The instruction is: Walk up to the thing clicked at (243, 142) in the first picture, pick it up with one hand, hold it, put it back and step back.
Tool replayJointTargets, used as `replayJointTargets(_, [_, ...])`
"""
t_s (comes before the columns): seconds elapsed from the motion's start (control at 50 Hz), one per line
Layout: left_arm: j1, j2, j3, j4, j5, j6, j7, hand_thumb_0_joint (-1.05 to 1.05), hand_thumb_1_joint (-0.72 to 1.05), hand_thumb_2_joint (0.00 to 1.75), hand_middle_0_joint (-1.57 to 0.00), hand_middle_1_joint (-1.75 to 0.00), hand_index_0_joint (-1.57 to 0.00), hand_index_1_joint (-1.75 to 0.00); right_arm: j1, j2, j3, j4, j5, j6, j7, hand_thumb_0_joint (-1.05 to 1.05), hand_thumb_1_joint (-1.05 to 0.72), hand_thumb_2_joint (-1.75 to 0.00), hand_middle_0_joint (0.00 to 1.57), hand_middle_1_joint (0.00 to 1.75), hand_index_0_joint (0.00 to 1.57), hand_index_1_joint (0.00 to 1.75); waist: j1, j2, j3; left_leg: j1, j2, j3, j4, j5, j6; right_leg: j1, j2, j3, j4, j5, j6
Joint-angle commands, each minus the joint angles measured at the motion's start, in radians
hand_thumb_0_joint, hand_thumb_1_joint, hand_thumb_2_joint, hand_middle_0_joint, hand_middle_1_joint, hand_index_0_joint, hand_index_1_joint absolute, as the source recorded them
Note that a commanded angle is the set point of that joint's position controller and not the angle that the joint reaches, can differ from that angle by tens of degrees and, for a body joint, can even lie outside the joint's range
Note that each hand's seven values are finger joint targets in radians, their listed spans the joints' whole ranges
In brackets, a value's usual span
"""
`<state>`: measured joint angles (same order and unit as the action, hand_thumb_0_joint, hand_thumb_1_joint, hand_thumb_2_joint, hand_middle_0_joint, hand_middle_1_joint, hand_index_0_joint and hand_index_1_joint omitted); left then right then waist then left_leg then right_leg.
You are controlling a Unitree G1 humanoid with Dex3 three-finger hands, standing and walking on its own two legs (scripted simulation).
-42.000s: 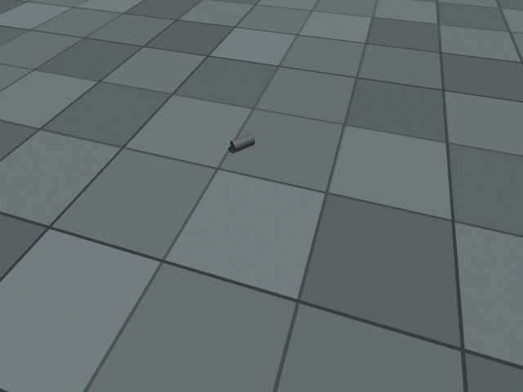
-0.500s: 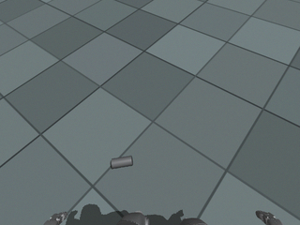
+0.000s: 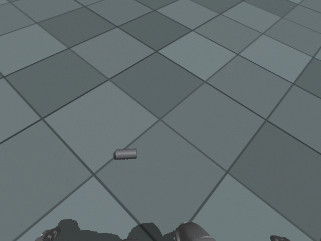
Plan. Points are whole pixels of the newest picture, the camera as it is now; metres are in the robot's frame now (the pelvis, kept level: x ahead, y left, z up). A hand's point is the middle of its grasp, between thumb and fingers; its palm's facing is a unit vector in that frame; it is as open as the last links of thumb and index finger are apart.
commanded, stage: step back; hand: left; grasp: from above
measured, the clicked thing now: (126, 153) +0.69 +0.22 -0.74
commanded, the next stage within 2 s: none
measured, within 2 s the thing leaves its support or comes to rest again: neither
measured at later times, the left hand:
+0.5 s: hand out of the picture -0.07 +0.22 -0.13, palm faces -0.04 -0.90 -0.43, open 7.4 cm
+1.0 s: hand out of the picture -0.29 +0.18 -0.16, palm faces -0.03 -0.92 -0.39, open 7.4 cm
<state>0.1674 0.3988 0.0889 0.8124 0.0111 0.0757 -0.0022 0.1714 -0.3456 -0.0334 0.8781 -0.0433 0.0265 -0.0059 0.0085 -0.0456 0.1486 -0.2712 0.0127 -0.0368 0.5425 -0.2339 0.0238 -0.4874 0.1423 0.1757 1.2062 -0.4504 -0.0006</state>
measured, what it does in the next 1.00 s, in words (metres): walks backwards: right foot, then left foot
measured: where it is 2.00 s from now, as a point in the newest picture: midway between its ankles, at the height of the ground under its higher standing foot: outside the picture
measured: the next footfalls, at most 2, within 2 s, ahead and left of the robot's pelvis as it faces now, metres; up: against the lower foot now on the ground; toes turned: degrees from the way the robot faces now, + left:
right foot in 0.24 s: -0.10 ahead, -0.16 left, +0.00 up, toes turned -2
left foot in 0.60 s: -0.20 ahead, +0.07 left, +0.00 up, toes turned +0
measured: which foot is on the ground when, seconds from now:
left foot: down 0.00-0.28, up 0.30-0.58, down 0.60-0.96, up 0.98-1.00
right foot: up 0.00-0.22, down 0.24-0.62, up 0.64-0.92, down 0.94-1.00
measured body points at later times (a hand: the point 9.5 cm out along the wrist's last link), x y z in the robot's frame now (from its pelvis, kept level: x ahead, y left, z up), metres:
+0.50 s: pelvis -0.18 -0.05 -0.01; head -0.13 -0.07 +0.44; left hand -0.07 +0.27 -0.10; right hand -0.11 -0.37 -0.14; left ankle -0.20 +0.09 -0.68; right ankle -0.14 -0.16 -0.74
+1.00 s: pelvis -0.35 -0.09 -0.02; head -0.32 -0.10 +0.43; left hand -0.29 +0.22 -0.14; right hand -0.22 -0.41 -0.13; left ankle -0.25 +0.06 -0.73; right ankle -0.38 -0.22 -0.74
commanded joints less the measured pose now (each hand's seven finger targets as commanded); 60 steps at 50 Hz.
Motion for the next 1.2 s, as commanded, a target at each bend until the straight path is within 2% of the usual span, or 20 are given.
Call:
replayJointTargets(0.0, [0.035, 0.156, 0.058, -0.068, 0.011, -0.026, 0.017, 0.0, 0.9, 0.9, -0.2, -0.3, -0.2, -0.3, -0.016, -0.246, -0.078, -0.1, 0.014, -0.039, -0.027, 0.0, -0.9, -0.9, 0.2, 0.3, 0.2, 0.3, -0.011, 0.177, -0.155, 0.214, 0.192, -0.177, -0.13, 0.322, 0.171, -0.069, -0.029, 0.015, -0.017, 0.005, 0.04])
replayJointTargets(0.08, [0.038, 0.158, 0.045, -0.07, 0.011, -0.028, 0.016, 0.0, 0.9, 0.9, -0.2, -0.3, -0.2, -0.3, -0.004, -0.284, -0.092, -0.117, 0.016, -0.03, -0.029, 0.0, -0.9, -0.9, 0.2, 0.3, 0.2, 0.3, -0.04, 0.23, -0.213, 0.254, 0.258, -0.194, -0.113, 0.288, 0.228, 0.023, -0.094, -0.035, -0.249, -0.065, 0.059])
replayJointTargets(0.2, [0.218, 0.162, 0.057, 0.035, 0.016, -0.034, -0.002, 0.0, 0.9, 0.9, -0.2, -0.3, -0.2, -0.3, -0.084, -0.325, -0.1, -0.142, 0.018, 0.006, -0.022, 0.0, -0.9, -0.9, 0.2, 0.3, 0.2, 0.3, 0.026, 0.251, -0.267, 0.019, 0.21, -0.148, -0.045, 0.158, 0.135, 0.37, -0.128, -0.177, -0.764, 0.141, -0.016])
replayJointTargets(0.24, [0.2, 0.258, 0.082, 0.016, 0.042, -0.043, -0.003, 0.0, 0.9, 0.9, -0.2, -0.3, -0.2, -0.3, -0.081, -0.226, -0.073, -0.157, 0.036, 0.01, -0.021, 0.0, -0.9, -0.9, 0.2, 0.3, 0.2, 0.3, 0.032, -0.075, -0.185, -0.262, -0.013, -0.074, 0.205, -0.172, 0.015, 0.366, -0.327, 0.182, -0.863, 0.118, -0.074])
replayJointTargets(0.26, [0.077, 0.373, 0.102, -0.045, 0.043, -0.034, -0.004, 0.0, 0.9, 0.9, -0.2, -0.3, -0.2, -0.3, -0.115, -0.222, -0.08, -0.173, 0.038, 0.009, -0.041, 0.0, -0.9, -0.9, 0.2, 0.3, 0.2, 0.3, 0.064, -0.28, -0.113, -0.242, -0.118, -0.038, 0.443, -0.369, -0.037, 0.072, -0.523, 0.366, -0.972, -0.008, -0.253])
replayJointTargets(0.28, [-0.011, 0.372, 0.099, -0.083, 0.042, -0.036, 0.002, 0.0, 0.9, 0.9, -0.2, -0.3, -0.2, -0.3, -0.098, -0.277, -0.099, -0.148, 0.031, 0.01, -0.047, 0.0, -0.9, -0.9, 0.2, 0.3, 0.2, 0.3, 0.045, -0.28, -0.033, -0.172, -0.067, -0.109, 0.593, -0.359, -0.042, -0.102, -0.578, 0.436, -1.021, -0.072, -0.298])
replayJointTargets(0.36, [-0.123, 0.197, 0.067, -0.102, 0.034, -0.044, 0.015, 0.0, 0.9, 0.9, -0.2, -0.3, -0.2, -0.3, 0.046, -0.217, -0.068, -0.077, 0.037, -0.001, -0.035, 0.0, -0.9, -0.9, 0.2, 0.3, 0.2, 0.3, -0.048, -0.121, -0.067, -0.208, -0.149, -0.112, 0.656, -0.189, -0.031, 0.109, -0.295, -0.04, -0.827, 0.336, -0.13])
replayJointTargets(0.52, [0.003, 0.191, 0.059, -0.131, 0.03, -0.024, 0.035, 0.0, 0.9, 0.9, -0.2, -0.3, -0.2, -0.3, 0.079, -0.196, -0.061, -0.088, 0.016, -0.032, -0.04, 0.0, -0.9, -0.9, 0.2, 0.3, 0.2, 0.3, 0.029, -0.163, -0.224, -0.13, -0.031, 0.008, 0.046, -0.202, -0.027, 0.487, -0.38, 0.004, -0.61, 0.681, -0.185])
replayJointTargets(0.58, [-0.009, 0.154, 0.035, -0.152, 0.015, -0.004, 0.021, 0.0, 0.9, 0.9, -0.2, -0.3, -0.2, -0.3, 0.138, -0.247, -0.085, -0.059, 0.002, -0.035, -0.037, 0.0, -0.9, -0.9, 0.2, 0.3, 0.2, 0.3, 0.011, -0.002, -0.253, 0.117, 0.051, -0.095, -0.193, 0.155, 0.014, 0.248, -0.294, -0.048, -0.48, 0.409, -0.089])
replayJointTargets(0.6, [0.007, 0.116, 0.026, -0.158, 0.004, -0.004, 0.017, 0.0, 0.9, 0.9, -0.2, -0.3, -0.2, -0.3, 0.099, -0.349, -0.105, -0.071, -0.006, -0.031, -0.035, 0.0, -0.9, -0.9, 0.2, 0.3, 0.2, 0.3, 0.027, 0.246, -0.242, 0.19, 0.272, -0.393, -0.187, 0.324, 0.113, 0.011, -0.133, -0.159, -0.306, 0.052, -0.032])
replayJointTargets(0.62, [-0.081, 0.17, 0.047, -0.166, 0.007, -0.004, 0.031, 0.0, 0.9, 0.9, -0.2, -0.3, -0.2, -0.3, 0.063, -0.437, -0.115, -0.098, 0.0, -0.026, -0.029, 0.0, -0.9, -0.9, 0.2, 0.3, 0.2, 0.3, -0.036, 0.291, -0.198, -0.016, 0.407, -0.514, -0.201, 0.342, 0.274, 0.046, -0.093, -0.085, -0.133, -0.21, -0.006])
replayJointTargets(0.64, [-0.101, 0.206, 0.056, -0.155, 0.015, -0.004, 0.033, 0.0, 0.9, 0.9, -0.2, -0.3, -0.2, -0.3, 0.004, -0.422, -0.115, -0.11, -0.001, -0.037, -0.039, 0.0, -0.9, -0.9, 0.2, 0.3, 0.2, 0.3, -0.026, 0.275, -0.146, -0.125, 0.453, -0.563, -0.221, 0.321, 0.311, 0.093, -0.125, 0.006, 0.008, -0.2, -0.007])
replayJointTargets(0.7, [-0.018, 0.175, 0.053, -0.101, -0.003, -0.001, 0.02, 0.0, 0.9, 0.9, -0.2, -0.3, -0.2, -0.3, -0.064, -0.282, -0.073, -0.125, -0.007, -0.037, -0.046, 0.0, -0.9, -0.9, 0.2, 0.3, 0.2, 0.3, 0.041, 0.129, -0.153, -0.017, 0.226, -0.176, -0.108, 0.482, 0.196, 0.022, -0.045, 0.032, 0.11, -0.062, -0.015])
replayJointTargets(0.84, [0.013, 0.153, 0.026, -0.052, 0.006, -0.064, 0.012, 0.0, 0.9, 0.9, -0.2, -0.3, -0.2, -0.3, -0.003, -0.278, -0.082, -0.103, 0.001, -0.017, -0.024, 0.0, -0.9, -0.9, 0.2, 0.3, 0.2, 0.3, -0.031, 0.268, -0.238, 0.191, 0.2, -0.141, -0.042, 0.129, 0.19, 0.119, -0.141, -0.124, -0.529, -0.049, 0.019])
replayJointTargets(0.9, [0.13, 0.154, 0.039, 0.058, 0.017, -0.088, 0.018, 0.0, 0.9, 0.9, -0.2, -0.3, -0.2, -0.3, -0.018, -0.288, -0.081, -0.089, 0.006, 0.014, -0.008, 0.0, -0.9, -0.9, 0.2, 0.3, 0.2, 0.3, 0.008, 0.216, -0.244, 0.028, 0.141, -0.077, 0.073, -0.029, 0.129, 0.354, -0.096, -0.192, -0.877, 0.12, -0.012])
replayJointTargets(0.94, [0.131, 0.285, 0.071, 0.057, 0.041, -0.102, 0.022, 0.0, 0.9, 0.9, -0.2, -0.3, -0.2, -0.3, -0.017, -0.17, -0.042, -0.122, 0.017, 0.009, -0.007, 0.0, -0.9, -0.9, 0.2, 0.3, 0.2, 0.3, 0.02, -0.128, -0.172, -0.361, -0.037, -0.04, 0.292, -0.306, 0.008, 0.408, -0.362, 0.303, -0.899, -0.052, -0.096])
replayJointTargets(0.96, [0.029, 0.385, 0.083, 0.013, 0.045, -0.096, 0.025, 0.0, 0.9, 0.9, -0.2, -0.3, -0.2, -0.3, -0.107, -0.234, -0.07, -0.132, 0.012, 0.011, -0.02, 0.0, -0.9, -0.9, 0.2, 0.3, 0.2, 0.3, 0.067, -0.161, -0.107, -0.234, -0.019, -0.143, 0.395, -0.347, -0.03, 0.064, -0.549, 0.474, -0.985, -0.271, -0.251])
replayJointTargets(0.98, [-0.074, 0.372, 0.079, -0.005, 0.042, -0.095, 0.026, 0.0, 0.9, 0.9, -0.2, -0.3, -0.2, -0.3, -0.086, -0.285, -0.093, -0.099, 0.013, 0.01, -0.016, 0.0, -0.9, -0.9, 0.2, 0.3, 0.2, 0.3, 0.026, -0.15, -0.019, -0.139, 0.014, -0.166, 0.481, -0.292, -0.034, -0.104, -0.559, 0.463, -1.013, -0.395, -0.256])
replayJointTargets(1.04, [-0.092, 0.235, 0.049, 0.012, 0.032, -0.113, 0.027, 0.0, 0.9, 0.9, -0.2, -0.3, -0.2, -0.3, -0.03, -0.236, -0.07, -0.042, 0.03, -0.005, 0.002, 0.0, -0.9, -0.9, 0.2, 0.3, 0.2, 0.3, -0.018, -0.047, -0.017, -0.184, -0.065, -0.122, 0.455, -0.156, -0.034, 0.091, -0.341, 0.085, -0.884, -0.045, -0.157])
replayJointTargets(1.18, [0.014, 0.276, 0.063, 0.045, 0.035, -0.112, 0.009, 0.0, 0.9, 0.9, -0.2, -0.3, -0.2, -0.3, -0.007, -0.226, -0.067, -0.016, 0.007, -0.048, 0.025, 0.0, -0.9, -0.9, 0.2, 0.3, 0.2, 0.3, 0.031, -0.183, -0.091, -0.108, -0.003, -0.006, 0.022, -0.268, -0.035, 0.283, -0.403, 0.109, -0.85, -0.108, -0.184])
